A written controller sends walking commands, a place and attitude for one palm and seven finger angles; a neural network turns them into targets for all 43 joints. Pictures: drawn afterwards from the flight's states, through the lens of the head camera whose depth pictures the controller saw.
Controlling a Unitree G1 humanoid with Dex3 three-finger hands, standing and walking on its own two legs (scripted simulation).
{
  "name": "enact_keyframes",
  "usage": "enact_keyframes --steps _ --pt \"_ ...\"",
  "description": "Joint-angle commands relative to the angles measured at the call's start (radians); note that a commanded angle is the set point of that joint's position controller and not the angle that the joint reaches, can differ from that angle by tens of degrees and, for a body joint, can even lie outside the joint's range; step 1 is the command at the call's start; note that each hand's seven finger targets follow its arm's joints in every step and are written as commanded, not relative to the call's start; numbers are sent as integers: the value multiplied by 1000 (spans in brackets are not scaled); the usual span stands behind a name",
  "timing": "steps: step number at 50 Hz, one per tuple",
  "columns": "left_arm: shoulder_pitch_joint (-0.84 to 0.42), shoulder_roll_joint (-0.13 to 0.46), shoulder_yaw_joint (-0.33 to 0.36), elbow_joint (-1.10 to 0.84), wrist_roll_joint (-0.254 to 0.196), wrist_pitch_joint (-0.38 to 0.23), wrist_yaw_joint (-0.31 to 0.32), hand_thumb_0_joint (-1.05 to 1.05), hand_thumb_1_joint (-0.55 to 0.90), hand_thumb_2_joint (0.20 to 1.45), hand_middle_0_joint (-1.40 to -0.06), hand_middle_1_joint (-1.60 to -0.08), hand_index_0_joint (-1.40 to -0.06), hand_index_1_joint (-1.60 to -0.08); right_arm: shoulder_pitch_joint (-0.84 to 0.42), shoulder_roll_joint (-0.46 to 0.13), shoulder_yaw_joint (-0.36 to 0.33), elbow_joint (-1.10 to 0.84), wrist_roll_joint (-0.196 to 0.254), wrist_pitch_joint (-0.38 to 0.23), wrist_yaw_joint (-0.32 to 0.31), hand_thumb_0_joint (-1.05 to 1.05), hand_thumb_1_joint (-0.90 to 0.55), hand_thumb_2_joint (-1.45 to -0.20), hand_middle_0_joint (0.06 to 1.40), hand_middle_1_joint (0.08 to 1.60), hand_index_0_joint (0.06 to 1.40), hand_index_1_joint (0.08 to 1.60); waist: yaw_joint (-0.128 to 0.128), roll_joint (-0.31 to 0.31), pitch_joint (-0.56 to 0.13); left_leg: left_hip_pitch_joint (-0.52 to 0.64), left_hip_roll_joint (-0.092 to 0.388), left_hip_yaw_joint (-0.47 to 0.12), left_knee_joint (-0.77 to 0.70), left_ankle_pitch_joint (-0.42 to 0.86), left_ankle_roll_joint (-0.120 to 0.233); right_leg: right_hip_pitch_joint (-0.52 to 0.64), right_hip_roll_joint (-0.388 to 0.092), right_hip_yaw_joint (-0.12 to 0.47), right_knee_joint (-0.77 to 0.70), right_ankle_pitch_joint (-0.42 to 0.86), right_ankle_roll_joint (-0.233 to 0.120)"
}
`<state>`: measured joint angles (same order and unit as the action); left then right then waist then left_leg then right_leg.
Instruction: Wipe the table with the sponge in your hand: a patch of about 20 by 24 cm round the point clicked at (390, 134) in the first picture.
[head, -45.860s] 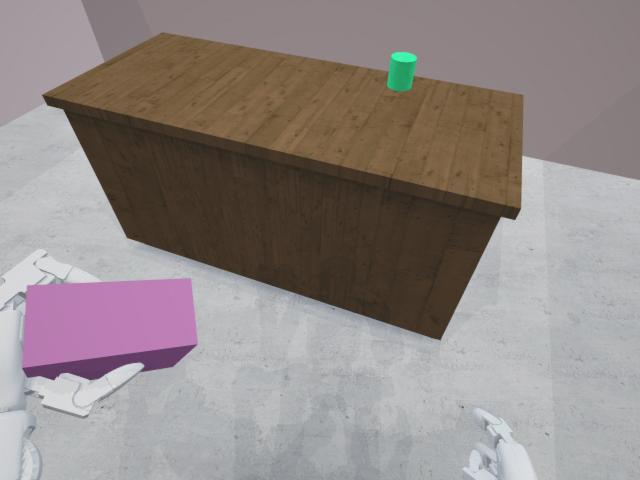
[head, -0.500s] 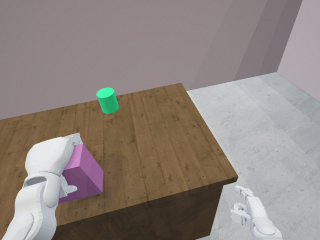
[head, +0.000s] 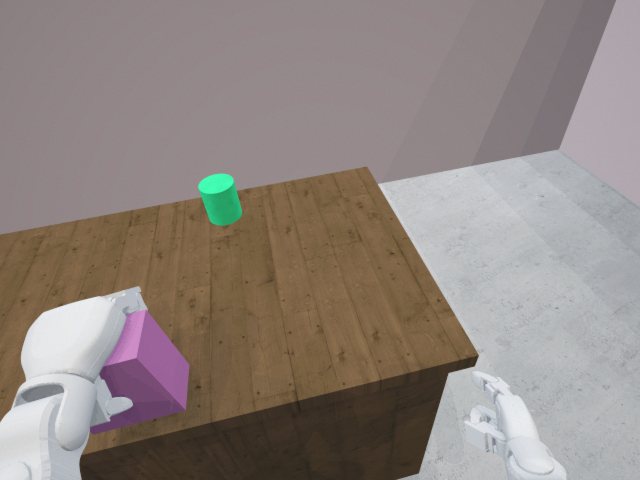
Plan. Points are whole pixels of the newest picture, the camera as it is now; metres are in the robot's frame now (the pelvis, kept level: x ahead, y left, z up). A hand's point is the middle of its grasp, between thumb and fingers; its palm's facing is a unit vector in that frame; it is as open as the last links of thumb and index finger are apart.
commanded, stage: bring the sponge back beside the body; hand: left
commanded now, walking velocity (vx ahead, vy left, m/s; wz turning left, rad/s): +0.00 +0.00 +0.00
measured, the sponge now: (127, 382) +0.18 +0.28 +0.06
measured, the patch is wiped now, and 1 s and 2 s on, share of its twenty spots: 1.00 1.00 1.00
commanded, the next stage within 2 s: step back with the hand held close in 0.28 s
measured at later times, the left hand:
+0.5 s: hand (129, 339) +0.20 +0.26 +0.13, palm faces +0.25 -0.70 -0.67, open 10.1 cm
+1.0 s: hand (105, 343) +0.18 +0.26 +0.15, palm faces +0.33 -0.86 -0.39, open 10.1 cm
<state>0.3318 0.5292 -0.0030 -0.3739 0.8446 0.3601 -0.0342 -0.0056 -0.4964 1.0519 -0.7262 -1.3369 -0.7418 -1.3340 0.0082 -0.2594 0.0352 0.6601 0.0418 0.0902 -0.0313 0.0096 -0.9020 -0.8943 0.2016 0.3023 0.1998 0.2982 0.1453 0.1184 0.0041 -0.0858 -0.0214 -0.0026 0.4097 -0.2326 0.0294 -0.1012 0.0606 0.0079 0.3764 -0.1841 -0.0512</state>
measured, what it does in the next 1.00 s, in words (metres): stands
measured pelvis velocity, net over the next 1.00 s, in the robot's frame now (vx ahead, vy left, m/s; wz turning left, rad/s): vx -0.03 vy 0.03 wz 0.00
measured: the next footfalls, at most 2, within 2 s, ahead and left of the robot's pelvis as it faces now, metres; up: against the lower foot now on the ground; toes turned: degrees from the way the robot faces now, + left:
right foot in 1.78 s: -0.15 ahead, -0.13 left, +0.00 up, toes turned -2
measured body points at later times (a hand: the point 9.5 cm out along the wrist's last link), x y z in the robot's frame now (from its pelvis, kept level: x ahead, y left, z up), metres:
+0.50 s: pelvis -0.01 +0.00 +0.00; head -0.02 -0.02 +0.45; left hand +0.18 +0.29 +0.17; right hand +0.24 -0.19 -0.06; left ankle +0.00 +0.10 -0.74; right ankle +0.02 -0.09 -0.74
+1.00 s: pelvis -0.03 +0.03 -0.02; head -0.03 +0.04 +0.43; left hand +0.16 +0.31 +0.17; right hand +0.11 -0.22 -0.10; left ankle +0.00 +0.10 -0.74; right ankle +0.02 -0.09 -0.74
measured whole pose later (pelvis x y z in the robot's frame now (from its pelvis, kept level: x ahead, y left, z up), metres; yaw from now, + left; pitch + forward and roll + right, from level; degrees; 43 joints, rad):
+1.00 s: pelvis -0.03 +0.03 -0.02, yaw +0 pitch +2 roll -2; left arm 0.52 0.40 0.33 -0.54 -0.07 -0.12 0.12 -0.01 -0.50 1.05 -0.73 -1.34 -0.74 -1.34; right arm 0.27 -0.23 0.00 0.59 0.03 -0.02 -0.08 0.01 -0.90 -0.89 0.20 0.30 0.20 0.30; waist -0.02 0.01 -0.06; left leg -0.42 -0.04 0.01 0.68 -0.30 0.07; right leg -0.42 0.04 0.01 0.60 -0.23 -0.01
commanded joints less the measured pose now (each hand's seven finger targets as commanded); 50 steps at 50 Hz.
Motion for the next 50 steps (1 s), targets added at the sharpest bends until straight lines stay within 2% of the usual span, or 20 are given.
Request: enact_keyframes --steps 1,7,15,17,18,20,21,22,23,24,26,27,29,32,34,37,38,45,47,50 --pt "-185 207 146 -180 30 -13 46 0 100 1300 -1200 -1600 -1200 -1600 -230 -93 -34 -181 -2 -59 -11 0 -900 -900 200 300 200 300 -18 -67 -103 -5 6 -101 -46 167 28 4 -43 149 -90 48 -25" --pt "-201 220 162 -215 37 -14 49 0 100 1300 -1200 -1600 -1200 -1600 -270 -91 -28 -186 2 -67 -9 0 -900 -900 200 300 200 300 -11 -20 -113 -3 8 -113 -58 168 26 21 -28 169 -84 51 -38" --pt "-160 206 152 -167 31 -1 49 0 100 1300 -1200 -1600 -1200 -1600 -240 -97 -30 -182 -3 -57 -3 0 -900 -900 200 300 200 300 -5 -43 -108 -19 8 -106 -58 182 23 28 -37 132 -79 70 -31" --pt "-184 221 169 -210 33 -3 53 0 100 1300 -1200 -1600 -1200 -1600 -271 -94 -29 -187 2 -61 -3 0 -900 -900 200 300 200 300 -7 -31 -113 -17 10 -116 -64 168 24 26 -27 164 -77 53 -37" --pt "-180 208 153 -191 36 3 48 0 100 1300 -1200 -1600 -1200 -1600 -245 -94 -28 -191 -3 -61 -4 0 -900 -900 200 300 200 300 -3 -38 -124 -22 7 -106 -59 169 28 39 -33 131 -71 59 -33" --pt "-182 185 128 -85 39 13 44 0 100 1300 -1200 -1600 -1200 -1600 -235 -100 -27 -168 0 -53 -9 0 -900 -900 200 300 200 300 -21 -81 -58 -38 10 -102 -64 144 22 -12 -33 127 -91 24 -28" --pt "-384 48 351 -387 -847 -217 84 0 100 1300 -1200 -1600 -1200 -1600 -65 -60 -39 -392 14 -66 -21 0 -900 -900 200 300 200 300 -130 -190 58 -41 33 -74 14 -51 40 -214 -64 217 -140 112 -17" --pt "-295 163 398 -255 -850 -303 105 0 100 1300 -1200 -1600 -1200 -1600 -26 -62 -2 -324 -14 -91 -32 0 -900 -900 200 300 200 300 -114 -270 10 -39 28 -95 37 -92 44 -217 -81 223 -133 24 -17" --pt "-112 98 422 -179 -897 -355 114 0 100 1300 -1200 -1600 -1200 -1600 58 -72 -23 -292 -16 -96 -45 0 -900 -900 200 300 200 300 -106 -324 -44 -17 38 -94 78 -66 41 -221 -133 199 -133 42 -10" --pt "-68 63 396 -225 -922 -384 117 0 100 1300 -1200 -1600 -1200 -1600 73 -72 -29 -292 -9 -102 -43 0 -900 -900 200 300 200 300 -117 -291 -113 5 52 -89 114 -35 32 -217 -186 209 -110 95 -10" --pt "-13 61 413 -323 -939 -440 133 0 100 1300 -1200 -1600 -1200 -1600 88 -84 -39 -283 -12 -113 -50 0 -900 -900 200 300 200 300 -128 -151 -198 -8 84 -87 133 43 30 -189 -234 205 -37 218 -13" --pt "2 85 443 -366 -945 -462 144 0 100 1300 -1200 -1600 -1200 -1600 81 -94 -38 -278 -18 -121 -53 0 -900 -900 200 300 200 300 -126 -35 -203 -24 99 -97 114 77 30 -191 -223 200 8 243 -12" --pt "73 48 437 -358 -947 -484 150 0 100 1300 -1200 -1600 -1200 -1600 85 -94 -43 -279 -19 -128 -55 0 -900 -900 200 300 200 300 -123 35 -203 -101 133 -128 83 138 33 -174 -186 140 81 235 7" --pt "88 81 481 -388 -940 -500 160 0 100 1300 -1200 -1600 -1200 -1600 79 -99 -55 -279 -16 -138 -57 0 -900 -900 200 300 200 300 -116 27 -203 -156 168 -173 53 230 36 -166 -145 93 150 166 25" --pt "115 51 469 -360 -939 -502 157 0 100 1300 -1200 -1600 -1200 -1600 92 -100 -64 -275 -16 -143 -55 0 -900 -900 200 300 200 300 -120 -12 -192 -187 188 -188 39 247 43 -181 -117 65 177 52 38" --pt "97 50 462 -369 -933 -505 162 0 100 1300 -1200 -1600 -1200 -1600 85 -110 -70 -273 -18 -157 -54 0 -900 -900 200 300 200 300 -126 17 -149 -253 194 -208 15 154 48 -197 -108 65 191 -23 36" --pt "105 36 455 -344 -930 -509 162 0 100 1300 -1200 -1600 -1200 -1600 100 -111 -70 -264 -21 -160 -55 0 -900 -900 200 300 200 300 -126 -13 -134 -282 196 -210 13 114 52 -194 -100 56 190 -43 41" --pt "118 36 447 -350 -921 -532 175 0 100 1300 -1200 -1600 -1200 -1600 132 -112 -80 -258 -13 -173 -54 0 -900 -900 200 300 200 300 -151 -157 -121 -350 119 -171 154 -181 31 -257 -213 198 89 69 -23" --pt "116 68 474 -388 -920 -546 183 0 100 1300 -1200 -1600 -1200 -1600 136 -114 -86 -253 -15 -176 -55 0 -900 -900 200 300 200 300 -159 -135 -143 -315 114 -173 170 -175 23 -290 -238 219 87 68 -41" --pt "132 55 479 -406 -913 -559 190 0 100 1300 -1200 -1600 -1200 -1600 128 -112 -80 -255 -19 -180 -56 0 -900 -900 200 300 200 300 -153 -72 -150 -341 146 -201 92 -175 40 -276 -174 147 155 34 -5"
